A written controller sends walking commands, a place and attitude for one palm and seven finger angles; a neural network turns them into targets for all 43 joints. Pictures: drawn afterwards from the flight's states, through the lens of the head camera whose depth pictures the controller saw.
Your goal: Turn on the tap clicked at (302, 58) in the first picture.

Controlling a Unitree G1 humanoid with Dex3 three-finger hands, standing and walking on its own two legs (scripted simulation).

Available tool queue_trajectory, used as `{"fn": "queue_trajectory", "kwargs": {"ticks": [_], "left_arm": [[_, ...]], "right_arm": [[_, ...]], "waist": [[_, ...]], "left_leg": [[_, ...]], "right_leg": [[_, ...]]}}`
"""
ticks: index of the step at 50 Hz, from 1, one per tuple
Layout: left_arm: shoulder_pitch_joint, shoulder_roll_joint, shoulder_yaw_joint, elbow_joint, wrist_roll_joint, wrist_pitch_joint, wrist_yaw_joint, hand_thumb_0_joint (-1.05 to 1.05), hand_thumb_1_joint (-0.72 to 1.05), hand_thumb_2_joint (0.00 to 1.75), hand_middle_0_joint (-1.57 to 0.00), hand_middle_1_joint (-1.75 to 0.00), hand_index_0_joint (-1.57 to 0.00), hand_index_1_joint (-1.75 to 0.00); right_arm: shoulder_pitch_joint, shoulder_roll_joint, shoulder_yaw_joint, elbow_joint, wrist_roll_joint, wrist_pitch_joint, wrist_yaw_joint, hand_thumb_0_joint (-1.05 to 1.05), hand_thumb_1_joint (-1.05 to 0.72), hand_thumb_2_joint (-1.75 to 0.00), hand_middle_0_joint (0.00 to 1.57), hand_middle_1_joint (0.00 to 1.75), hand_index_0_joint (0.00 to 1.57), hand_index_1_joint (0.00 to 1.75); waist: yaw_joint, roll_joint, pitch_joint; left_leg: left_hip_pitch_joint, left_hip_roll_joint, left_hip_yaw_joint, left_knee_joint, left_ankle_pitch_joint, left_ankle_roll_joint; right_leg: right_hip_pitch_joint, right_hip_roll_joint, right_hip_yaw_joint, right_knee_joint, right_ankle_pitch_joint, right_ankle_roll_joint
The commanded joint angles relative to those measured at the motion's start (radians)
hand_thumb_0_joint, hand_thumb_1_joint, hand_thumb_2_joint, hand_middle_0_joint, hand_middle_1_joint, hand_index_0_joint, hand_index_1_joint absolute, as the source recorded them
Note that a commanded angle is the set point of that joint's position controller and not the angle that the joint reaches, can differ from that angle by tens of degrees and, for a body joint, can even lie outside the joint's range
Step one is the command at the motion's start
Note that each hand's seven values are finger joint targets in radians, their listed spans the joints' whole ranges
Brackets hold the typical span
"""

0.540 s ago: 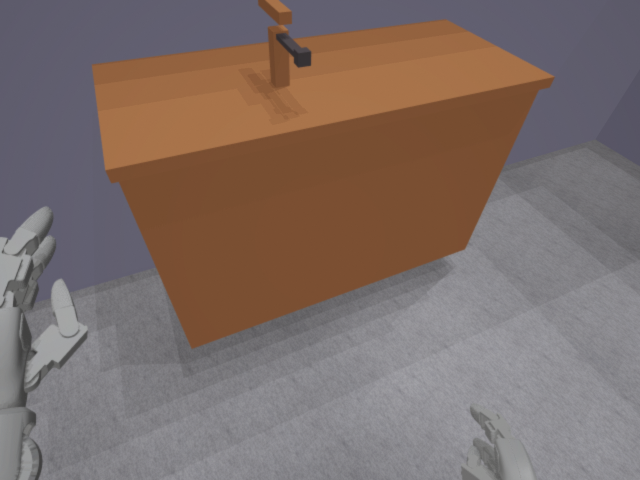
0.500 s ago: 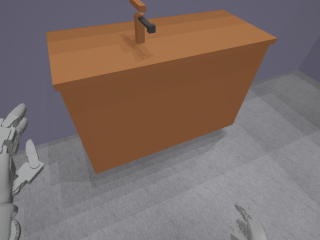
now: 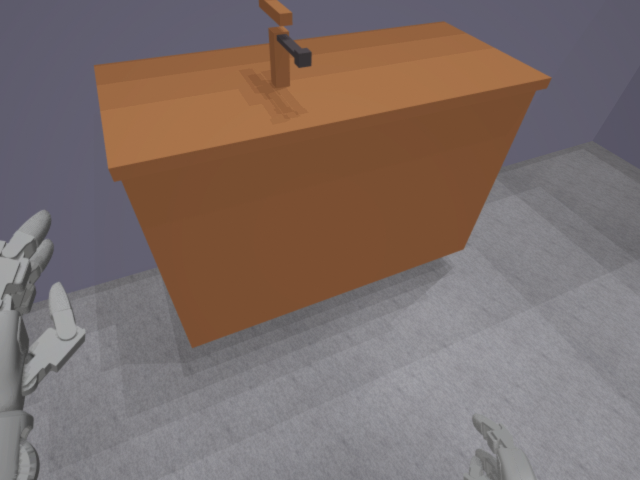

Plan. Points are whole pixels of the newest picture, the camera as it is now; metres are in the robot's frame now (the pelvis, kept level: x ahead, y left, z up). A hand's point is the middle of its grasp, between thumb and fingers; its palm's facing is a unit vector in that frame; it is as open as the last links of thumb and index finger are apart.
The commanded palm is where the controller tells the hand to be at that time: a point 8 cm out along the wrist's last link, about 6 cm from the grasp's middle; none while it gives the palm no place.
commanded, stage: walk to a spot facing it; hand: left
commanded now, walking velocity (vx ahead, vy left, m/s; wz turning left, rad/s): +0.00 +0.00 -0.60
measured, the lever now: (302, 57) +0.85 +0.10 +0.16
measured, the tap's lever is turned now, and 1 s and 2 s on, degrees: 0 0 0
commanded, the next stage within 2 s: none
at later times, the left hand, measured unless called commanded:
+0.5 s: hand (159, 297) +0.25 +0.19 +0.15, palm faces +0.27 -0.87 -0.41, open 7.5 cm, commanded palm +0.20 +0.23 +0.18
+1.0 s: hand (267, 282) +0.26 +0.08 +0.17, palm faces -0.01 -0.88 -0.47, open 7.4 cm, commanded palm +0.24 +0.14 +0.18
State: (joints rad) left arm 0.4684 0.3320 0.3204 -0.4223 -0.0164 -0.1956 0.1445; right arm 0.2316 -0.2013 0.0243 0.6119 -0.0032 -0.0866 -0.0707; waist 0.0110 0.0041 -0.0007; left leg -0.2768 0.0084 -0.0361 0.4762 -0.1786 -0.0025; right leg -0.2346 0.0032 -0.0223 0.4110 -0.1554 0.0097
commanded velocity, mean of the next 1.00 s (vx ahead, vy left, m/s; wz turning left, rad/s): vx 0.04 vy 0.00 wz -0.60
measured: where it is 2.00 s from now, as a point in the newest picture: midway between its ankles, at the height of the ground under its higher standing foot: outside the picture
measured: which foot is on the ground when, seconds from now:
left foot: down 0.00-0.62, up 0.64-1.00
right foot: down 0.00-1.00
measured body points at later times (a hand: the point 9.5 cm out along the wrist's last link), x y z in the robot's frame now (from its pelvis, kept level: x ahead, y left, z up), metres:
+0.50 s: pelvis -0.01 -0.01 -0.02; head +0.02 -0.02 +0.43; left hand +0.23 +0.23 +0.18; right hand +0.12 -0.27 -0.11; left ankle +0.05 +0.12 -0.74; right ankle +0.04 -0.13 -0.74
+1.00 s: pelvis -0.03 -0.04 +0.00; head -0.01 -0.07 +0.45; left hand +0.26 +0.13 +0.20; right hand +0.01 -0.34 -0.09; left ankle +0.00 +0.12 -0.70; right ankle +0.02 -0.11 -0.74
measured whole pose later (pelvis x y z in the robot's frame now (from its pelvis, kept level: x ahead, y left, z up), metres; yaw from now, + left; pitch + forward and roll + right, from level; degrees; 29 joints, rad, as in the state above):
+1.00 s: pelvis -0.03 -0.04 +0.00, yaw -28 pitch +4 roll +4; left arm 0.51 0.39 0.38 -0.50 -0.05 -0.23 0.14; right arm 0.18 -0.26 -0.02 0.57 0.00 0.03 -0.01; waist 0.03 -0.03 -0.01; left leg -0.37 0.00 0.03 0.78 -0.48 -0.05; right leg -0.41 0.13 0.18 0.44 -0.07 -0.09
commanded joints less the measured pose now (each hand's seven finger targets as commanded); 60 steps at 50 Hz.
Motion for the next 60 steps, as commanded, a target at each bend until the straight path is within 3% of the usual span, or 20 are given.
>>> {"fn": "queue_trajectory", "kwargs": {"ticks": [1,9,17,22,25,29,30,32,33,36,38,43,49,51,52,53,54,55,57,60], "left_arm": [[-0.102,0.157,0.097,-0.211,-0.001,-0.071,0.014,0.0,0.9,0.9,-0.2,-0.3,-0.2,-0.3],[-0.157,0.134,0.089,-0.23,0.001,-0.066,0.018,0.0,0.9,0.9,-0.2,-0.3,-0.2,-0.3],[-0.127,0.175,0.139,-0.299,-0.01,-0.067,0.027,0.0,0.9,0.9,-0.2,-0.3,-0.2,-0.3],[-0.045,0.179,0.179,-0.312,-0.023,-0.075,0.024,0.0,0.9,0.9,-0.2,-0.3,-0.2,-0.3],[-0.022,0.173,0.174,-0.297,-0.031,-0.074,0.016,0.0,0.9,0.9,-0.2,-0.3,-0.2,-0.3],[-0.12,0.144,0.111,-0.31,-0.02,-0.071,0.009,0.0,0.9,0.9,-0.2,-0.3,-0.2,-0.3],[-0.131,0.148,0.107,-0.282,-0.013,-0.067,0.008,0.0,0.9,0.9,-0.2,-0.3,-0.2,-0.3],[-0.163,0.206,0.14,-0.245,-0.01,-0.05,0.021,0.0,0.9,0.9,-0.2,-0.3,-0.2,-0.3],[-0.123,0.219,0.164,-0.23,-0.018,-0.034,0.027,0.0,0.9,0.9,-0.2,-0.3,-0.2,-0.3],[0.021,0.23,0.203,-0.245,-0.032,-0.068,0.027,0.0,0.9,0.9,-0.2,-0.3,-0.2,-0.3],[0.04,0.227,0.216,-0.25,-0.037,-0.086,0.022,0.0,0.9,0.9,-0.2,-0.3,-0.2,-0.3],[0.047,0.222,0.212,-0.268,-0.051,-0.1,0.023,0.0,0.9,0.9,-0.2,-0.3,-0.2,-0.3],[0.008,0.201,0.149,-0.213,-0.036,-0.073,0.014,0.0,0.9,0.9,-0.2,-0.3,-0.2,-0.3],[-0.021,0.194,0.132,-0.204,-0.029,-0.071,0.01,0.0,0.9,0.9,-0.2,-0.3,-0.2,-0.3],[-0.053,0.192,0.121,-0.228,-0.028,-0.079,0.006,0.0,0.9,0.9,-0.2,-0.3,-0.2,-0.3],[-0.076,0.198,0.121,-0.256,-0.032,-0.089,0.0,0.0,0.9,0.9,-0.2,-0.3,-0.2,-0.3],[-0.135,0.192,0.117,-0.307,-0.019,-0.1,-0.006,0.0,0.9,0.9,-0.2,-0.3,-0.2,-0.3],[-0.186,0.215,0.134,-0.324,0.009,-0.121,-0.009,0.0,0.9,0.9,-0.2,-0.3,-0.2,-0.3],[-0.156,0.226,0.159,-0.271,0.017,-0.132,-0.01,0.0,0.9,0.9,-0.2,-0.3,-0.2,-0.3],[-0.196,0.151,0.072,-0.275,0.02,-0.126,0.0,0.0,0.9,0.9,-0.2,-0.3,-0.2,-0.3]], "right_arm": [[-0.11,-0.121,-0.052,-0.17,0.005,-0.056,-0.009,0.0,-0.9,-0.9,0.2,0.3,0.2,0.3],[-0.116,-0.12,-0.064,-0.192,0.009,-0.054,0.001,0.0,-0.9,-0.9,0.2,0.3,0.2,0.3],[-0.112,-0.108,-0.065,-0.209,0.004,-0.023,0.02,0.0,-0.9,-0.9,0.2,0.3,0.2,0.3],[-0.121,-0.115,-0.069,-0.229,0.014,-0.009,0.015,0.0,-0.9,-0.9,0.2,0.3,0.2,0.3],[-0.089,-0.107,-0.066,-0.218,0.011,-0.025,0.017,0.0,-0.9,-0.9,0.2,0.3,0.2,0.3],[-0.07,-0.125,-0.068,-0.207,0.015,-0.046,0.043,0.0,-0.9,-0.9,0.2,0.3,0.2,0.3],[-0.066,-0.125,-0.069,-0.206,0.017,-0.045,0.049,0.0,-0.9,-0.9,0.2,0.3,0.2,0.3],[-0.108,-0.104,-0.068,-0.238,0.014,-0.039,0.046,0.0,-0.9,-0.9,0.2,0.3,0.2,0.3],[-0.132,-0.118,-0.084,-0.235,0.016,-0.029,0.044,0.0,-0.9,-0.9,0.2,0.3,0.2,0.3],[-0.11,-0.072,-0.045,-0.196,-0.001,0.017,0.048,0.0,-0.9,-0.9,0.2,0.3,0.2,0.3],[-0.126,-0.071,-0.045,-0.194,0.003,0.047,0.052,0.0,-0.9,-0.9,0.2,0.3,0.2,0.3],[-0.144,-0.096,-0.062,-0.205,0.006,0.058,0.052,0.0,-0.9,-0.9,0.2,0.3,0.2,0.3],[-0.133,-0.112,-0.056,-0.205,0.013,0.063,0.059,0.0,-0.9,-0.9,0.2,0.3,0.2,0.3],[-0.104,-0.112,-0.052,-0.196,0.013,0.057,0.057,0.0,-0.9,-0.9,0.2,0.3,0.2,0.3],[-0.083,-0.12,-0.055,-0.196,0.013,0.049,0.051,0.0,-0.9,-0.9,0.2,0.3,0.2,0.3],[-0.097,-0.136,-0.057,-0.201,0.009,0.041,0.038,0.0,-0.9,-0.9,0.2,0.3,0.2,0.3],[-0.102,-0.151,-0.065,-0.209,-0.005,0.029,0.034,0.0,-0.9,-0.9,0.2,0.3,0.2,0.3],[-0.112,-0.127,-0.064,-0.215,-0.001,0.016,0.033,0.0,-0.9,-0.9,0.2,0.3,0.2,0.3],[-0.121,-0.128,-0.071,-0.182,0.005,-0.007,0.045,0.0,-0.9,-0.9,0.2,0.3,0.2,0.3],[-0.101,-0.121,-0.068,-0.16,0.01,-0.034,0.046,0.0,-0.9,-0.9,0.2,0.3,0.2,0.3]], "waist": [[-0.004,0.058,-0.059],[0.009,0.066,-0.062],[0.006,-0.012,-0.095],[0.014,0.148,-0.133],[0.016,0.231,-0.131],[0.007,0.166,-0.114],[0.009,0.089,-0.101],[0.013,-0.337,-0.089],[0.022,-0.29,-0.065],[0.006,-0.069,-0.138],[0.005,-0.063,-0.198],[0.018,-0.097,-0.216],[0.029,-0.171,-0.195],[0.007,-0.154,-0.191],[-0.01,-0.096,-0.186],[-0.012,0.042,-0.157],[-0.011,0.244,-0.114],[-0.001,0.22,-0.041],[0.008,0.226,0.004],[-0.007,0.23,0.118]], "left_leg": [[-0.068,0.066,-0.022,-0.137,-0.144,0.007],[-0.093,0.135,-0.005,-0.082,-0.274,0.018],[-0.005,0.098,0.046,0.073,-0.272,0.002],[0.003,0.236,-0.036,-0.025,-0.155,0.048],[0.04,0.392,-0.06,-0.063,0.115,0.122],[0.047,0.332,0.124,0.122,0.257,0.037],[0.011,0.28,0.155,0.227,0.161,0.009],[-0.244,0.031,0.158,0.593,-0.428,-0.075],[-0.25,0.032,0.052,0.717,-0.425,-0.074],[-0.33,0.059,-0.009,0.768,-0.255,-0.087],[-0.313,0.047,0.005,0.704,-0.226,-0.09],[-0.242,0.017,0.022,0.505,-0.259,-0.077],[-0.053,-0.027,0.097,0.2,-0.338,-0.033],[0.12,-0.018,0.121,0.001,-0.285,-0.005],[0.275,0.028,0.087,-0.123,-0.266,0.028],[0.417,0.167,-0.021,-0.199,-0.258,0.066],[0.445,0.406,-0.296,-0.285,-0.413,0.146],[0.278,0.5,-0.331,-0.312,-0.441,0.221],[0.025,0.448,-0.139,-0.314,-0.488,0.189],[0.038,0.398,0.012,-0.259,-0.344,0.146]], "right_leg": [[0.05,-0.01,0.064,-0.054,-0.102,-0.006],[-0.06,-0.009,0.147,0.072,-0.117,-0.017],[-0.224,-0.076,0.321,0.027,-0.215,-0.066],[-0.22,0.02,0.188,0.297,-0.1,-0.02],[-0.24,0.02,0.049,0.503,-0.333,0.026],[-0.099,-0.001,-0.008,0.27,-0.174,0.022],[-0.048,-0.024,0.046,0.164,-0.047,-0.003],[-0.007,-0.282,0.566,-0.038,0.376,-0.15],[-0.059,-0.298,0.659,-0.095,0.33,-0.139],[0.108,-0.222,0.479,0.002,0.318,-0.174],[0.165,-0.174,0.391,0.023,0.344,-0.142],[0.157,-0.155,0.459,-0.056,0.241,-0.108],[-0.037,-0.119,0.521,-0.164,-0.233,-0.153],[-0.157,-0.072,0.481,-0.142,-0.33,-0.121],[-0.285,-0.02,0.437,-0.052,-0.355,-0.083],[-0.453,0.057,0.327,0.123,-0.338,-0.046],[-0.628,0.121,0.183,0.473,-0.339,-0.004],[-0.632,0.042,0.092,0.711,-0.289,0.02],[-0.527,-0.003,0.054,0.975,-0.238,0.015],[-0.599,-0.071,0.02,0.937,-0.197,0.021]]}}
